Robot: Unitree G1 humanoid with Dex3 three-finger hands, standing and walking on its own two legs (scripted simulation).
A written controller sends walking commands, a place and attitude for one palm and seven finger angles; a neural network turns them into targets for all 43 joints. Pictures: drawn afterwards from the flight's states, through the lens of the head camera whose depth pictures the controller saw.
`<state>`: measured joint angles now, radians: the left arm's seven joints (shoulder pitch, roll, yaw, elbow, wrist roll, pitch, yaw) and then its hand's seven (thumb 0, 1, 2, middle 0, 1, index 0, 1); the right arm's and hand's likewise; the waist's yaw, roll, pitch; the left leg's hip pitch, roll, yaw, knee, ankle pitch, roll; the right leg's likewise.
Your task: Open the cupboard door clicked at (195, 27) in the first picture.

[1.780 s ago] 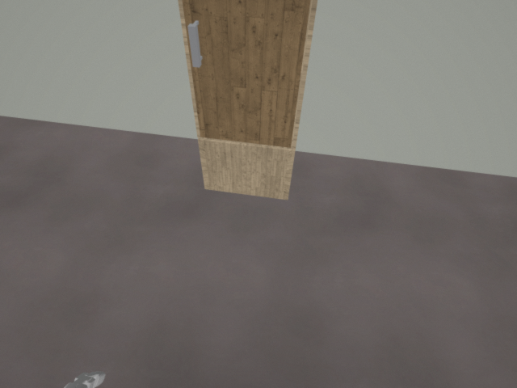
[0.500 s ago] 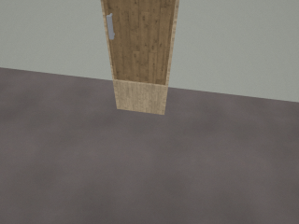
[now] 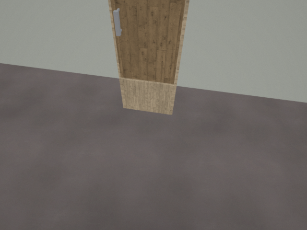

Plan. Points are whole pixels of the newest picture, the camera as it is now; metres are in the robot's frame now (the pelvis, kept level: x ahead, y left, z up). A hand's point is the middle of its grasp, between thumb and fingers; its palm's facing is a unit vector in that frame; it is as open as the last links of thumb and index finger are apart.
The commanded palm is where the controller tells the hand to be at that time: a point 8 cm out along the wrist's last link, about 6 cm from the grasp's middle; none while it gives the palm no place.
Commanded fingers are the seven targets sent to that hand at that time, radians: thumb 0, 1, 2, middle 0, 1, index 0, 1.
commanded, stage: walk to a spot facing it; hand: left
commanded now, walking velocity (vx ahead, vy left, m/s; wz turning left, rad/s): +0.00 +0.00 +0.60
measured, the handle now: (118, 22) +1.17 +0.27 +0.02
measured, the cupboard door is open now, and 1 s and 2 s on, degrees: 0 0 0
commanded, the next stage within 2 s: turn to face it in 0.90 s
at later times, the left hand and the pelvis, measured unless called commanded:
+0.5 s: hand out of the picture +0.06 +0.28 -0.18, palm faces +0.27 -0.94 -0.18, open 7.3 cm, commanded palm none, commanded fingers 0.00 0.90 0.90 -0.20 -0.30 -0.20 -0.30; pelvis +0.06 +0.08 +0.00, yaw +16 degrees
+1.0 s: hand (72, 188) +0.27 +0.29 -0.16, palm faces +0.50 -0.84 -0.22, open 7.3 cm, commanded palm none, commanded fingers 0.00 0.90 0.90 -0.20 -0.30 -0.20 -0.30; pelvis +0.28 +0.08 -0.01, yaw +31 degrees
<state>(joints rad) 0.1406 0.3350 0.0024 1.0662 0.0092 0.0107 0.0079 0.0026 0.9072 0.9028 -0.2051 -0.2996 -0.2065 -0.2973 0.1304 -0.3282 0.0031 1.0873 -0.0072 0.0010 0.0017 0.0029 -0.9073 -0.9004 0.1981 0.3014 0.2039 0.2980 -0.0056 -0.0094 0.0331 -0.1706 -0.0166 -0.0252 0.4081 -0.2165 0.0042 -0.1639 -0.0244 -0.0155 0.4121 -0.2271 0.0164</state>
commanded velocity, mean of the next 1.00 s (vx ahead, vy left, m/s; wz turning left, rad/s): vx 0.25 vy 0.00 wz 0.46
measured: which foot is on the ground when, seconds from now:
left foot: down 0.00-0.82, up 0.84-1.00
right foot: down 0.00-0.28, up 0.30-0.78, down 0.80-1.00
